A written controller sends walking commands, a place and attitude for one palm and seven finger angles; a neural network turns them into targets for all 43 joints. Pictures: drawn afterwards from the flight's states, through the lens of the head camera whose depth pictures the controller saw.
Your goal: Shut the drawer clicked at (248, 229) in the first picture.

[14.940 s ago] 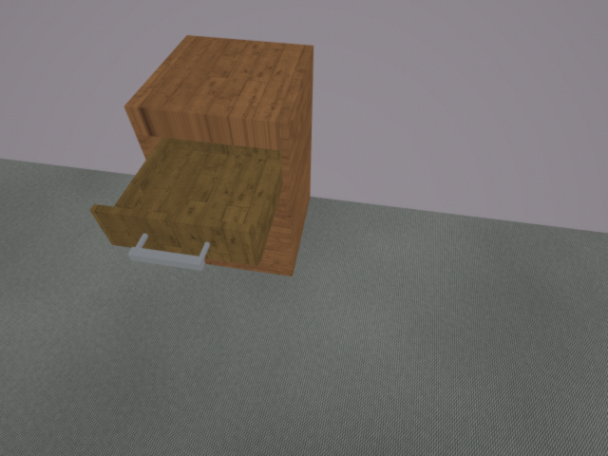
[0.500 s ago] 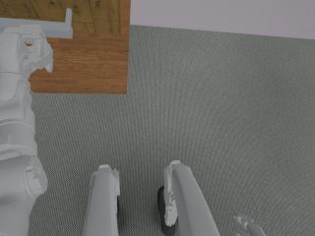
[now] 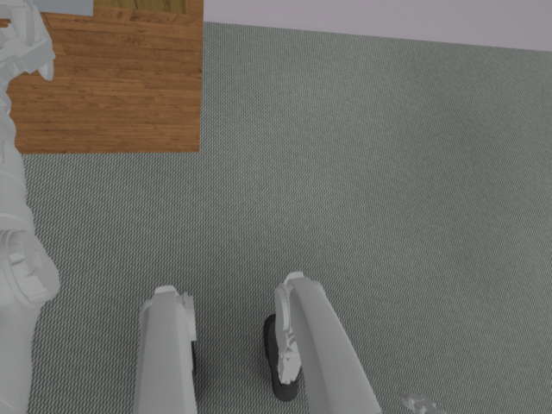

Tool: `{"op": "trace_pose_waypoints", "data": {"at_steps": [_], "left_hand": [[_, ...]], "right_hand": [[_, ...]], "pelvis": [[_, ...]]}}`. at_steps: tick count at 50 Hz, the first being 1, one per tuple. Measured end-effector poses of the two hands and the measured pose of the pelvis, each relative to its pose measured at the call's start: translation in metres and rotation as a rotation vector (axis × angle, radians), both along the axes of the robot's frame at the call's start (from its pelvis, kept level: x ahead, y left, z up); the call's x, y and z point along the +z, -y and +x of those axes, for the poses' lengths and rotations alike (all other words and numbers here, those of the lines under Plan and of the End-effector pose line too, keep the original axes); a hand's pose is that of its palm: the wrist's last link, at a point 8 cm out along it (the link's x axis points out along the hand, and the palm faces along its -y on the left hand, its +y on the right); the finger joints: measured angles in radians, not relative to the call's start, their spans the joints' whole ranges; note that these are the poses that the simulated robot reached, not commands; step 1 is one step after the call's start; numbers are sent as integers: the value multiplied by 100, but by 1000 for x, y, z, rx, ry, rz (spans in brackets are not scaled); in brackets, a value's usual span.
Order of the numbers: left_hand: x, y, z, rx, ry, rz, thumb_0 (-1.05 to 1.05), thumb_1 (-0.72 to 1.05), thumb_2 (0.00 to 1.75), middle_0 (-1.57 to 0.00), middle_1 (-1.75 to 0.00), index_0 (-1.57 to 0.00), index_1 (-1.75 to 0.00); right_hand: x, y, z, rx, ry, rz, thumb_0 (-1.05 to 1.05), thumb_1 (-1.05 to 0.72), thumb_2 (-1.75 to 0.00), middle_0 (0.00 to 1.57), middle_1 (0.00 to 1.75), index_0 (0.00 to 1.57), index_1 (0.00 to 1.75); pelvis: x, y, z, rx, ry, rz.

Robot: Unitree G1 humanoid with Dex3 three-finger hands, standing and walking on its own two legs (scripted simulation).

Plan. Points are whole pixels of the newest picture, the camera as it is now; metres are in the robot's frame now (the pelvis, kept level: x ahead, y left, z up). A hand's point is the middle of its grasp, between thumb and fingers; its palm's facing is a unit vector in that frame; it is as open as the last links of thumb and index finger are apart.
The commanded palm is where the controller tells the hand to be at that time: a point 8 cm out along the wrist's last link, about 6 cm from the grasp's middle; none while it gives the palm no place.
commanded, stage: push the drawer shut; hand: left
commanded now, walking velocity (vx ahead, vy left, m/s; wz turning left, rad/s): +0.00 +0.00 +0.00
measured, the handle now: out of the picture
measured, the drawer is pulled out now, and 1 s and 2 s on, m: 0.00 0.00 0.00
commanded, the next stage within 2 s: pull the fist back off the drawer in 0.32 s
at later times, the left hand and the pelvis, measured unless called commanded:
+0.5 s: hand (30, 36) +0.56 +0.26 +0.03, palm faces +0.05 -1.00 -0.07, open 3.3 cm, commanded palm +0.61 +0.22 +0.04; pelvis -0.03 +0.00 -0.01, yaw +0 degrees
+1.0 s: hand (39, 44) +0.56 +0.25 +0.03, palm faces +0.03 -1.00 -0.03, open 3.0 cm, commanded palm +0.55 +0.23 +0.04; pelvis -0.01 +0.01 +0.00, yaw -1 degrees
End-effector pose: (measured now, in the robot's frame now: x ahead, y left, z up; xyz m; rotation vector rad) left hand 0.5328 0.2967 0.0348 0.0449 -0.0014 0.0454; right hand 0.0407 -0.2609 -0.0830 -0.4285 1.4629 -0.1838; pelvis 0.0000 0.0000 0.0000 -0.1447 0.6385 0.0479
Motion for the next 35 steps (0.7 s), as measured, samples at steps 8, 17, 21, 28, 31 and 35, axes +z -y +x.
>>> {"op": "trace_pose_waypoints", "data": {"at_steps": [8,17,21,28,31,35], "left_hand": [[-1,-6,2,7,-1,9,2,72,94,-140,-160,-140,-160],[1,-10,4,15,-13,20,3,65,96,-140,-160,-140,-160],[3,-11,4,14,-18,25,4,64,96,-140,-160,-140,-160],[4,-13,6,1,-31,29,5,62,96,-140,-160,-140,-160],[4,-15,6,-6,-32,29,4,61,95,-140,-160,-140,-160],[2,-17,7,-14,-27,27,3,60,94,-140,-160,-140,-160]], "right_hand": [[-1,1,-15,7,-28,-22,0,-90,-89,20,30,20,30],[4,1,-30,12,-12,-54,0,-90,-89,20,30,20,30],[6,-1,-37,10,-4,-62,0,-90,-89,20,30,20,30],[9,-5,-47,4,0,-65,0,-90,-89,20,30,20,30],[9,-8,-51,2,-5,-64,0,-90,-89,20,30,20,30],[9,-11,-53,0,-14,-62,0,-90,-89,20,30,20,30]], "pelvis": [[-7,1,-9,9,3,-9],[-11,2,-21,16,9,-22],[-11,1,-25,16,9,-25],[-11,-3,-28,12,10,-30],[-11,-4,-29,10,10,-32],[-13,-7,-28,8,6,-35]]}}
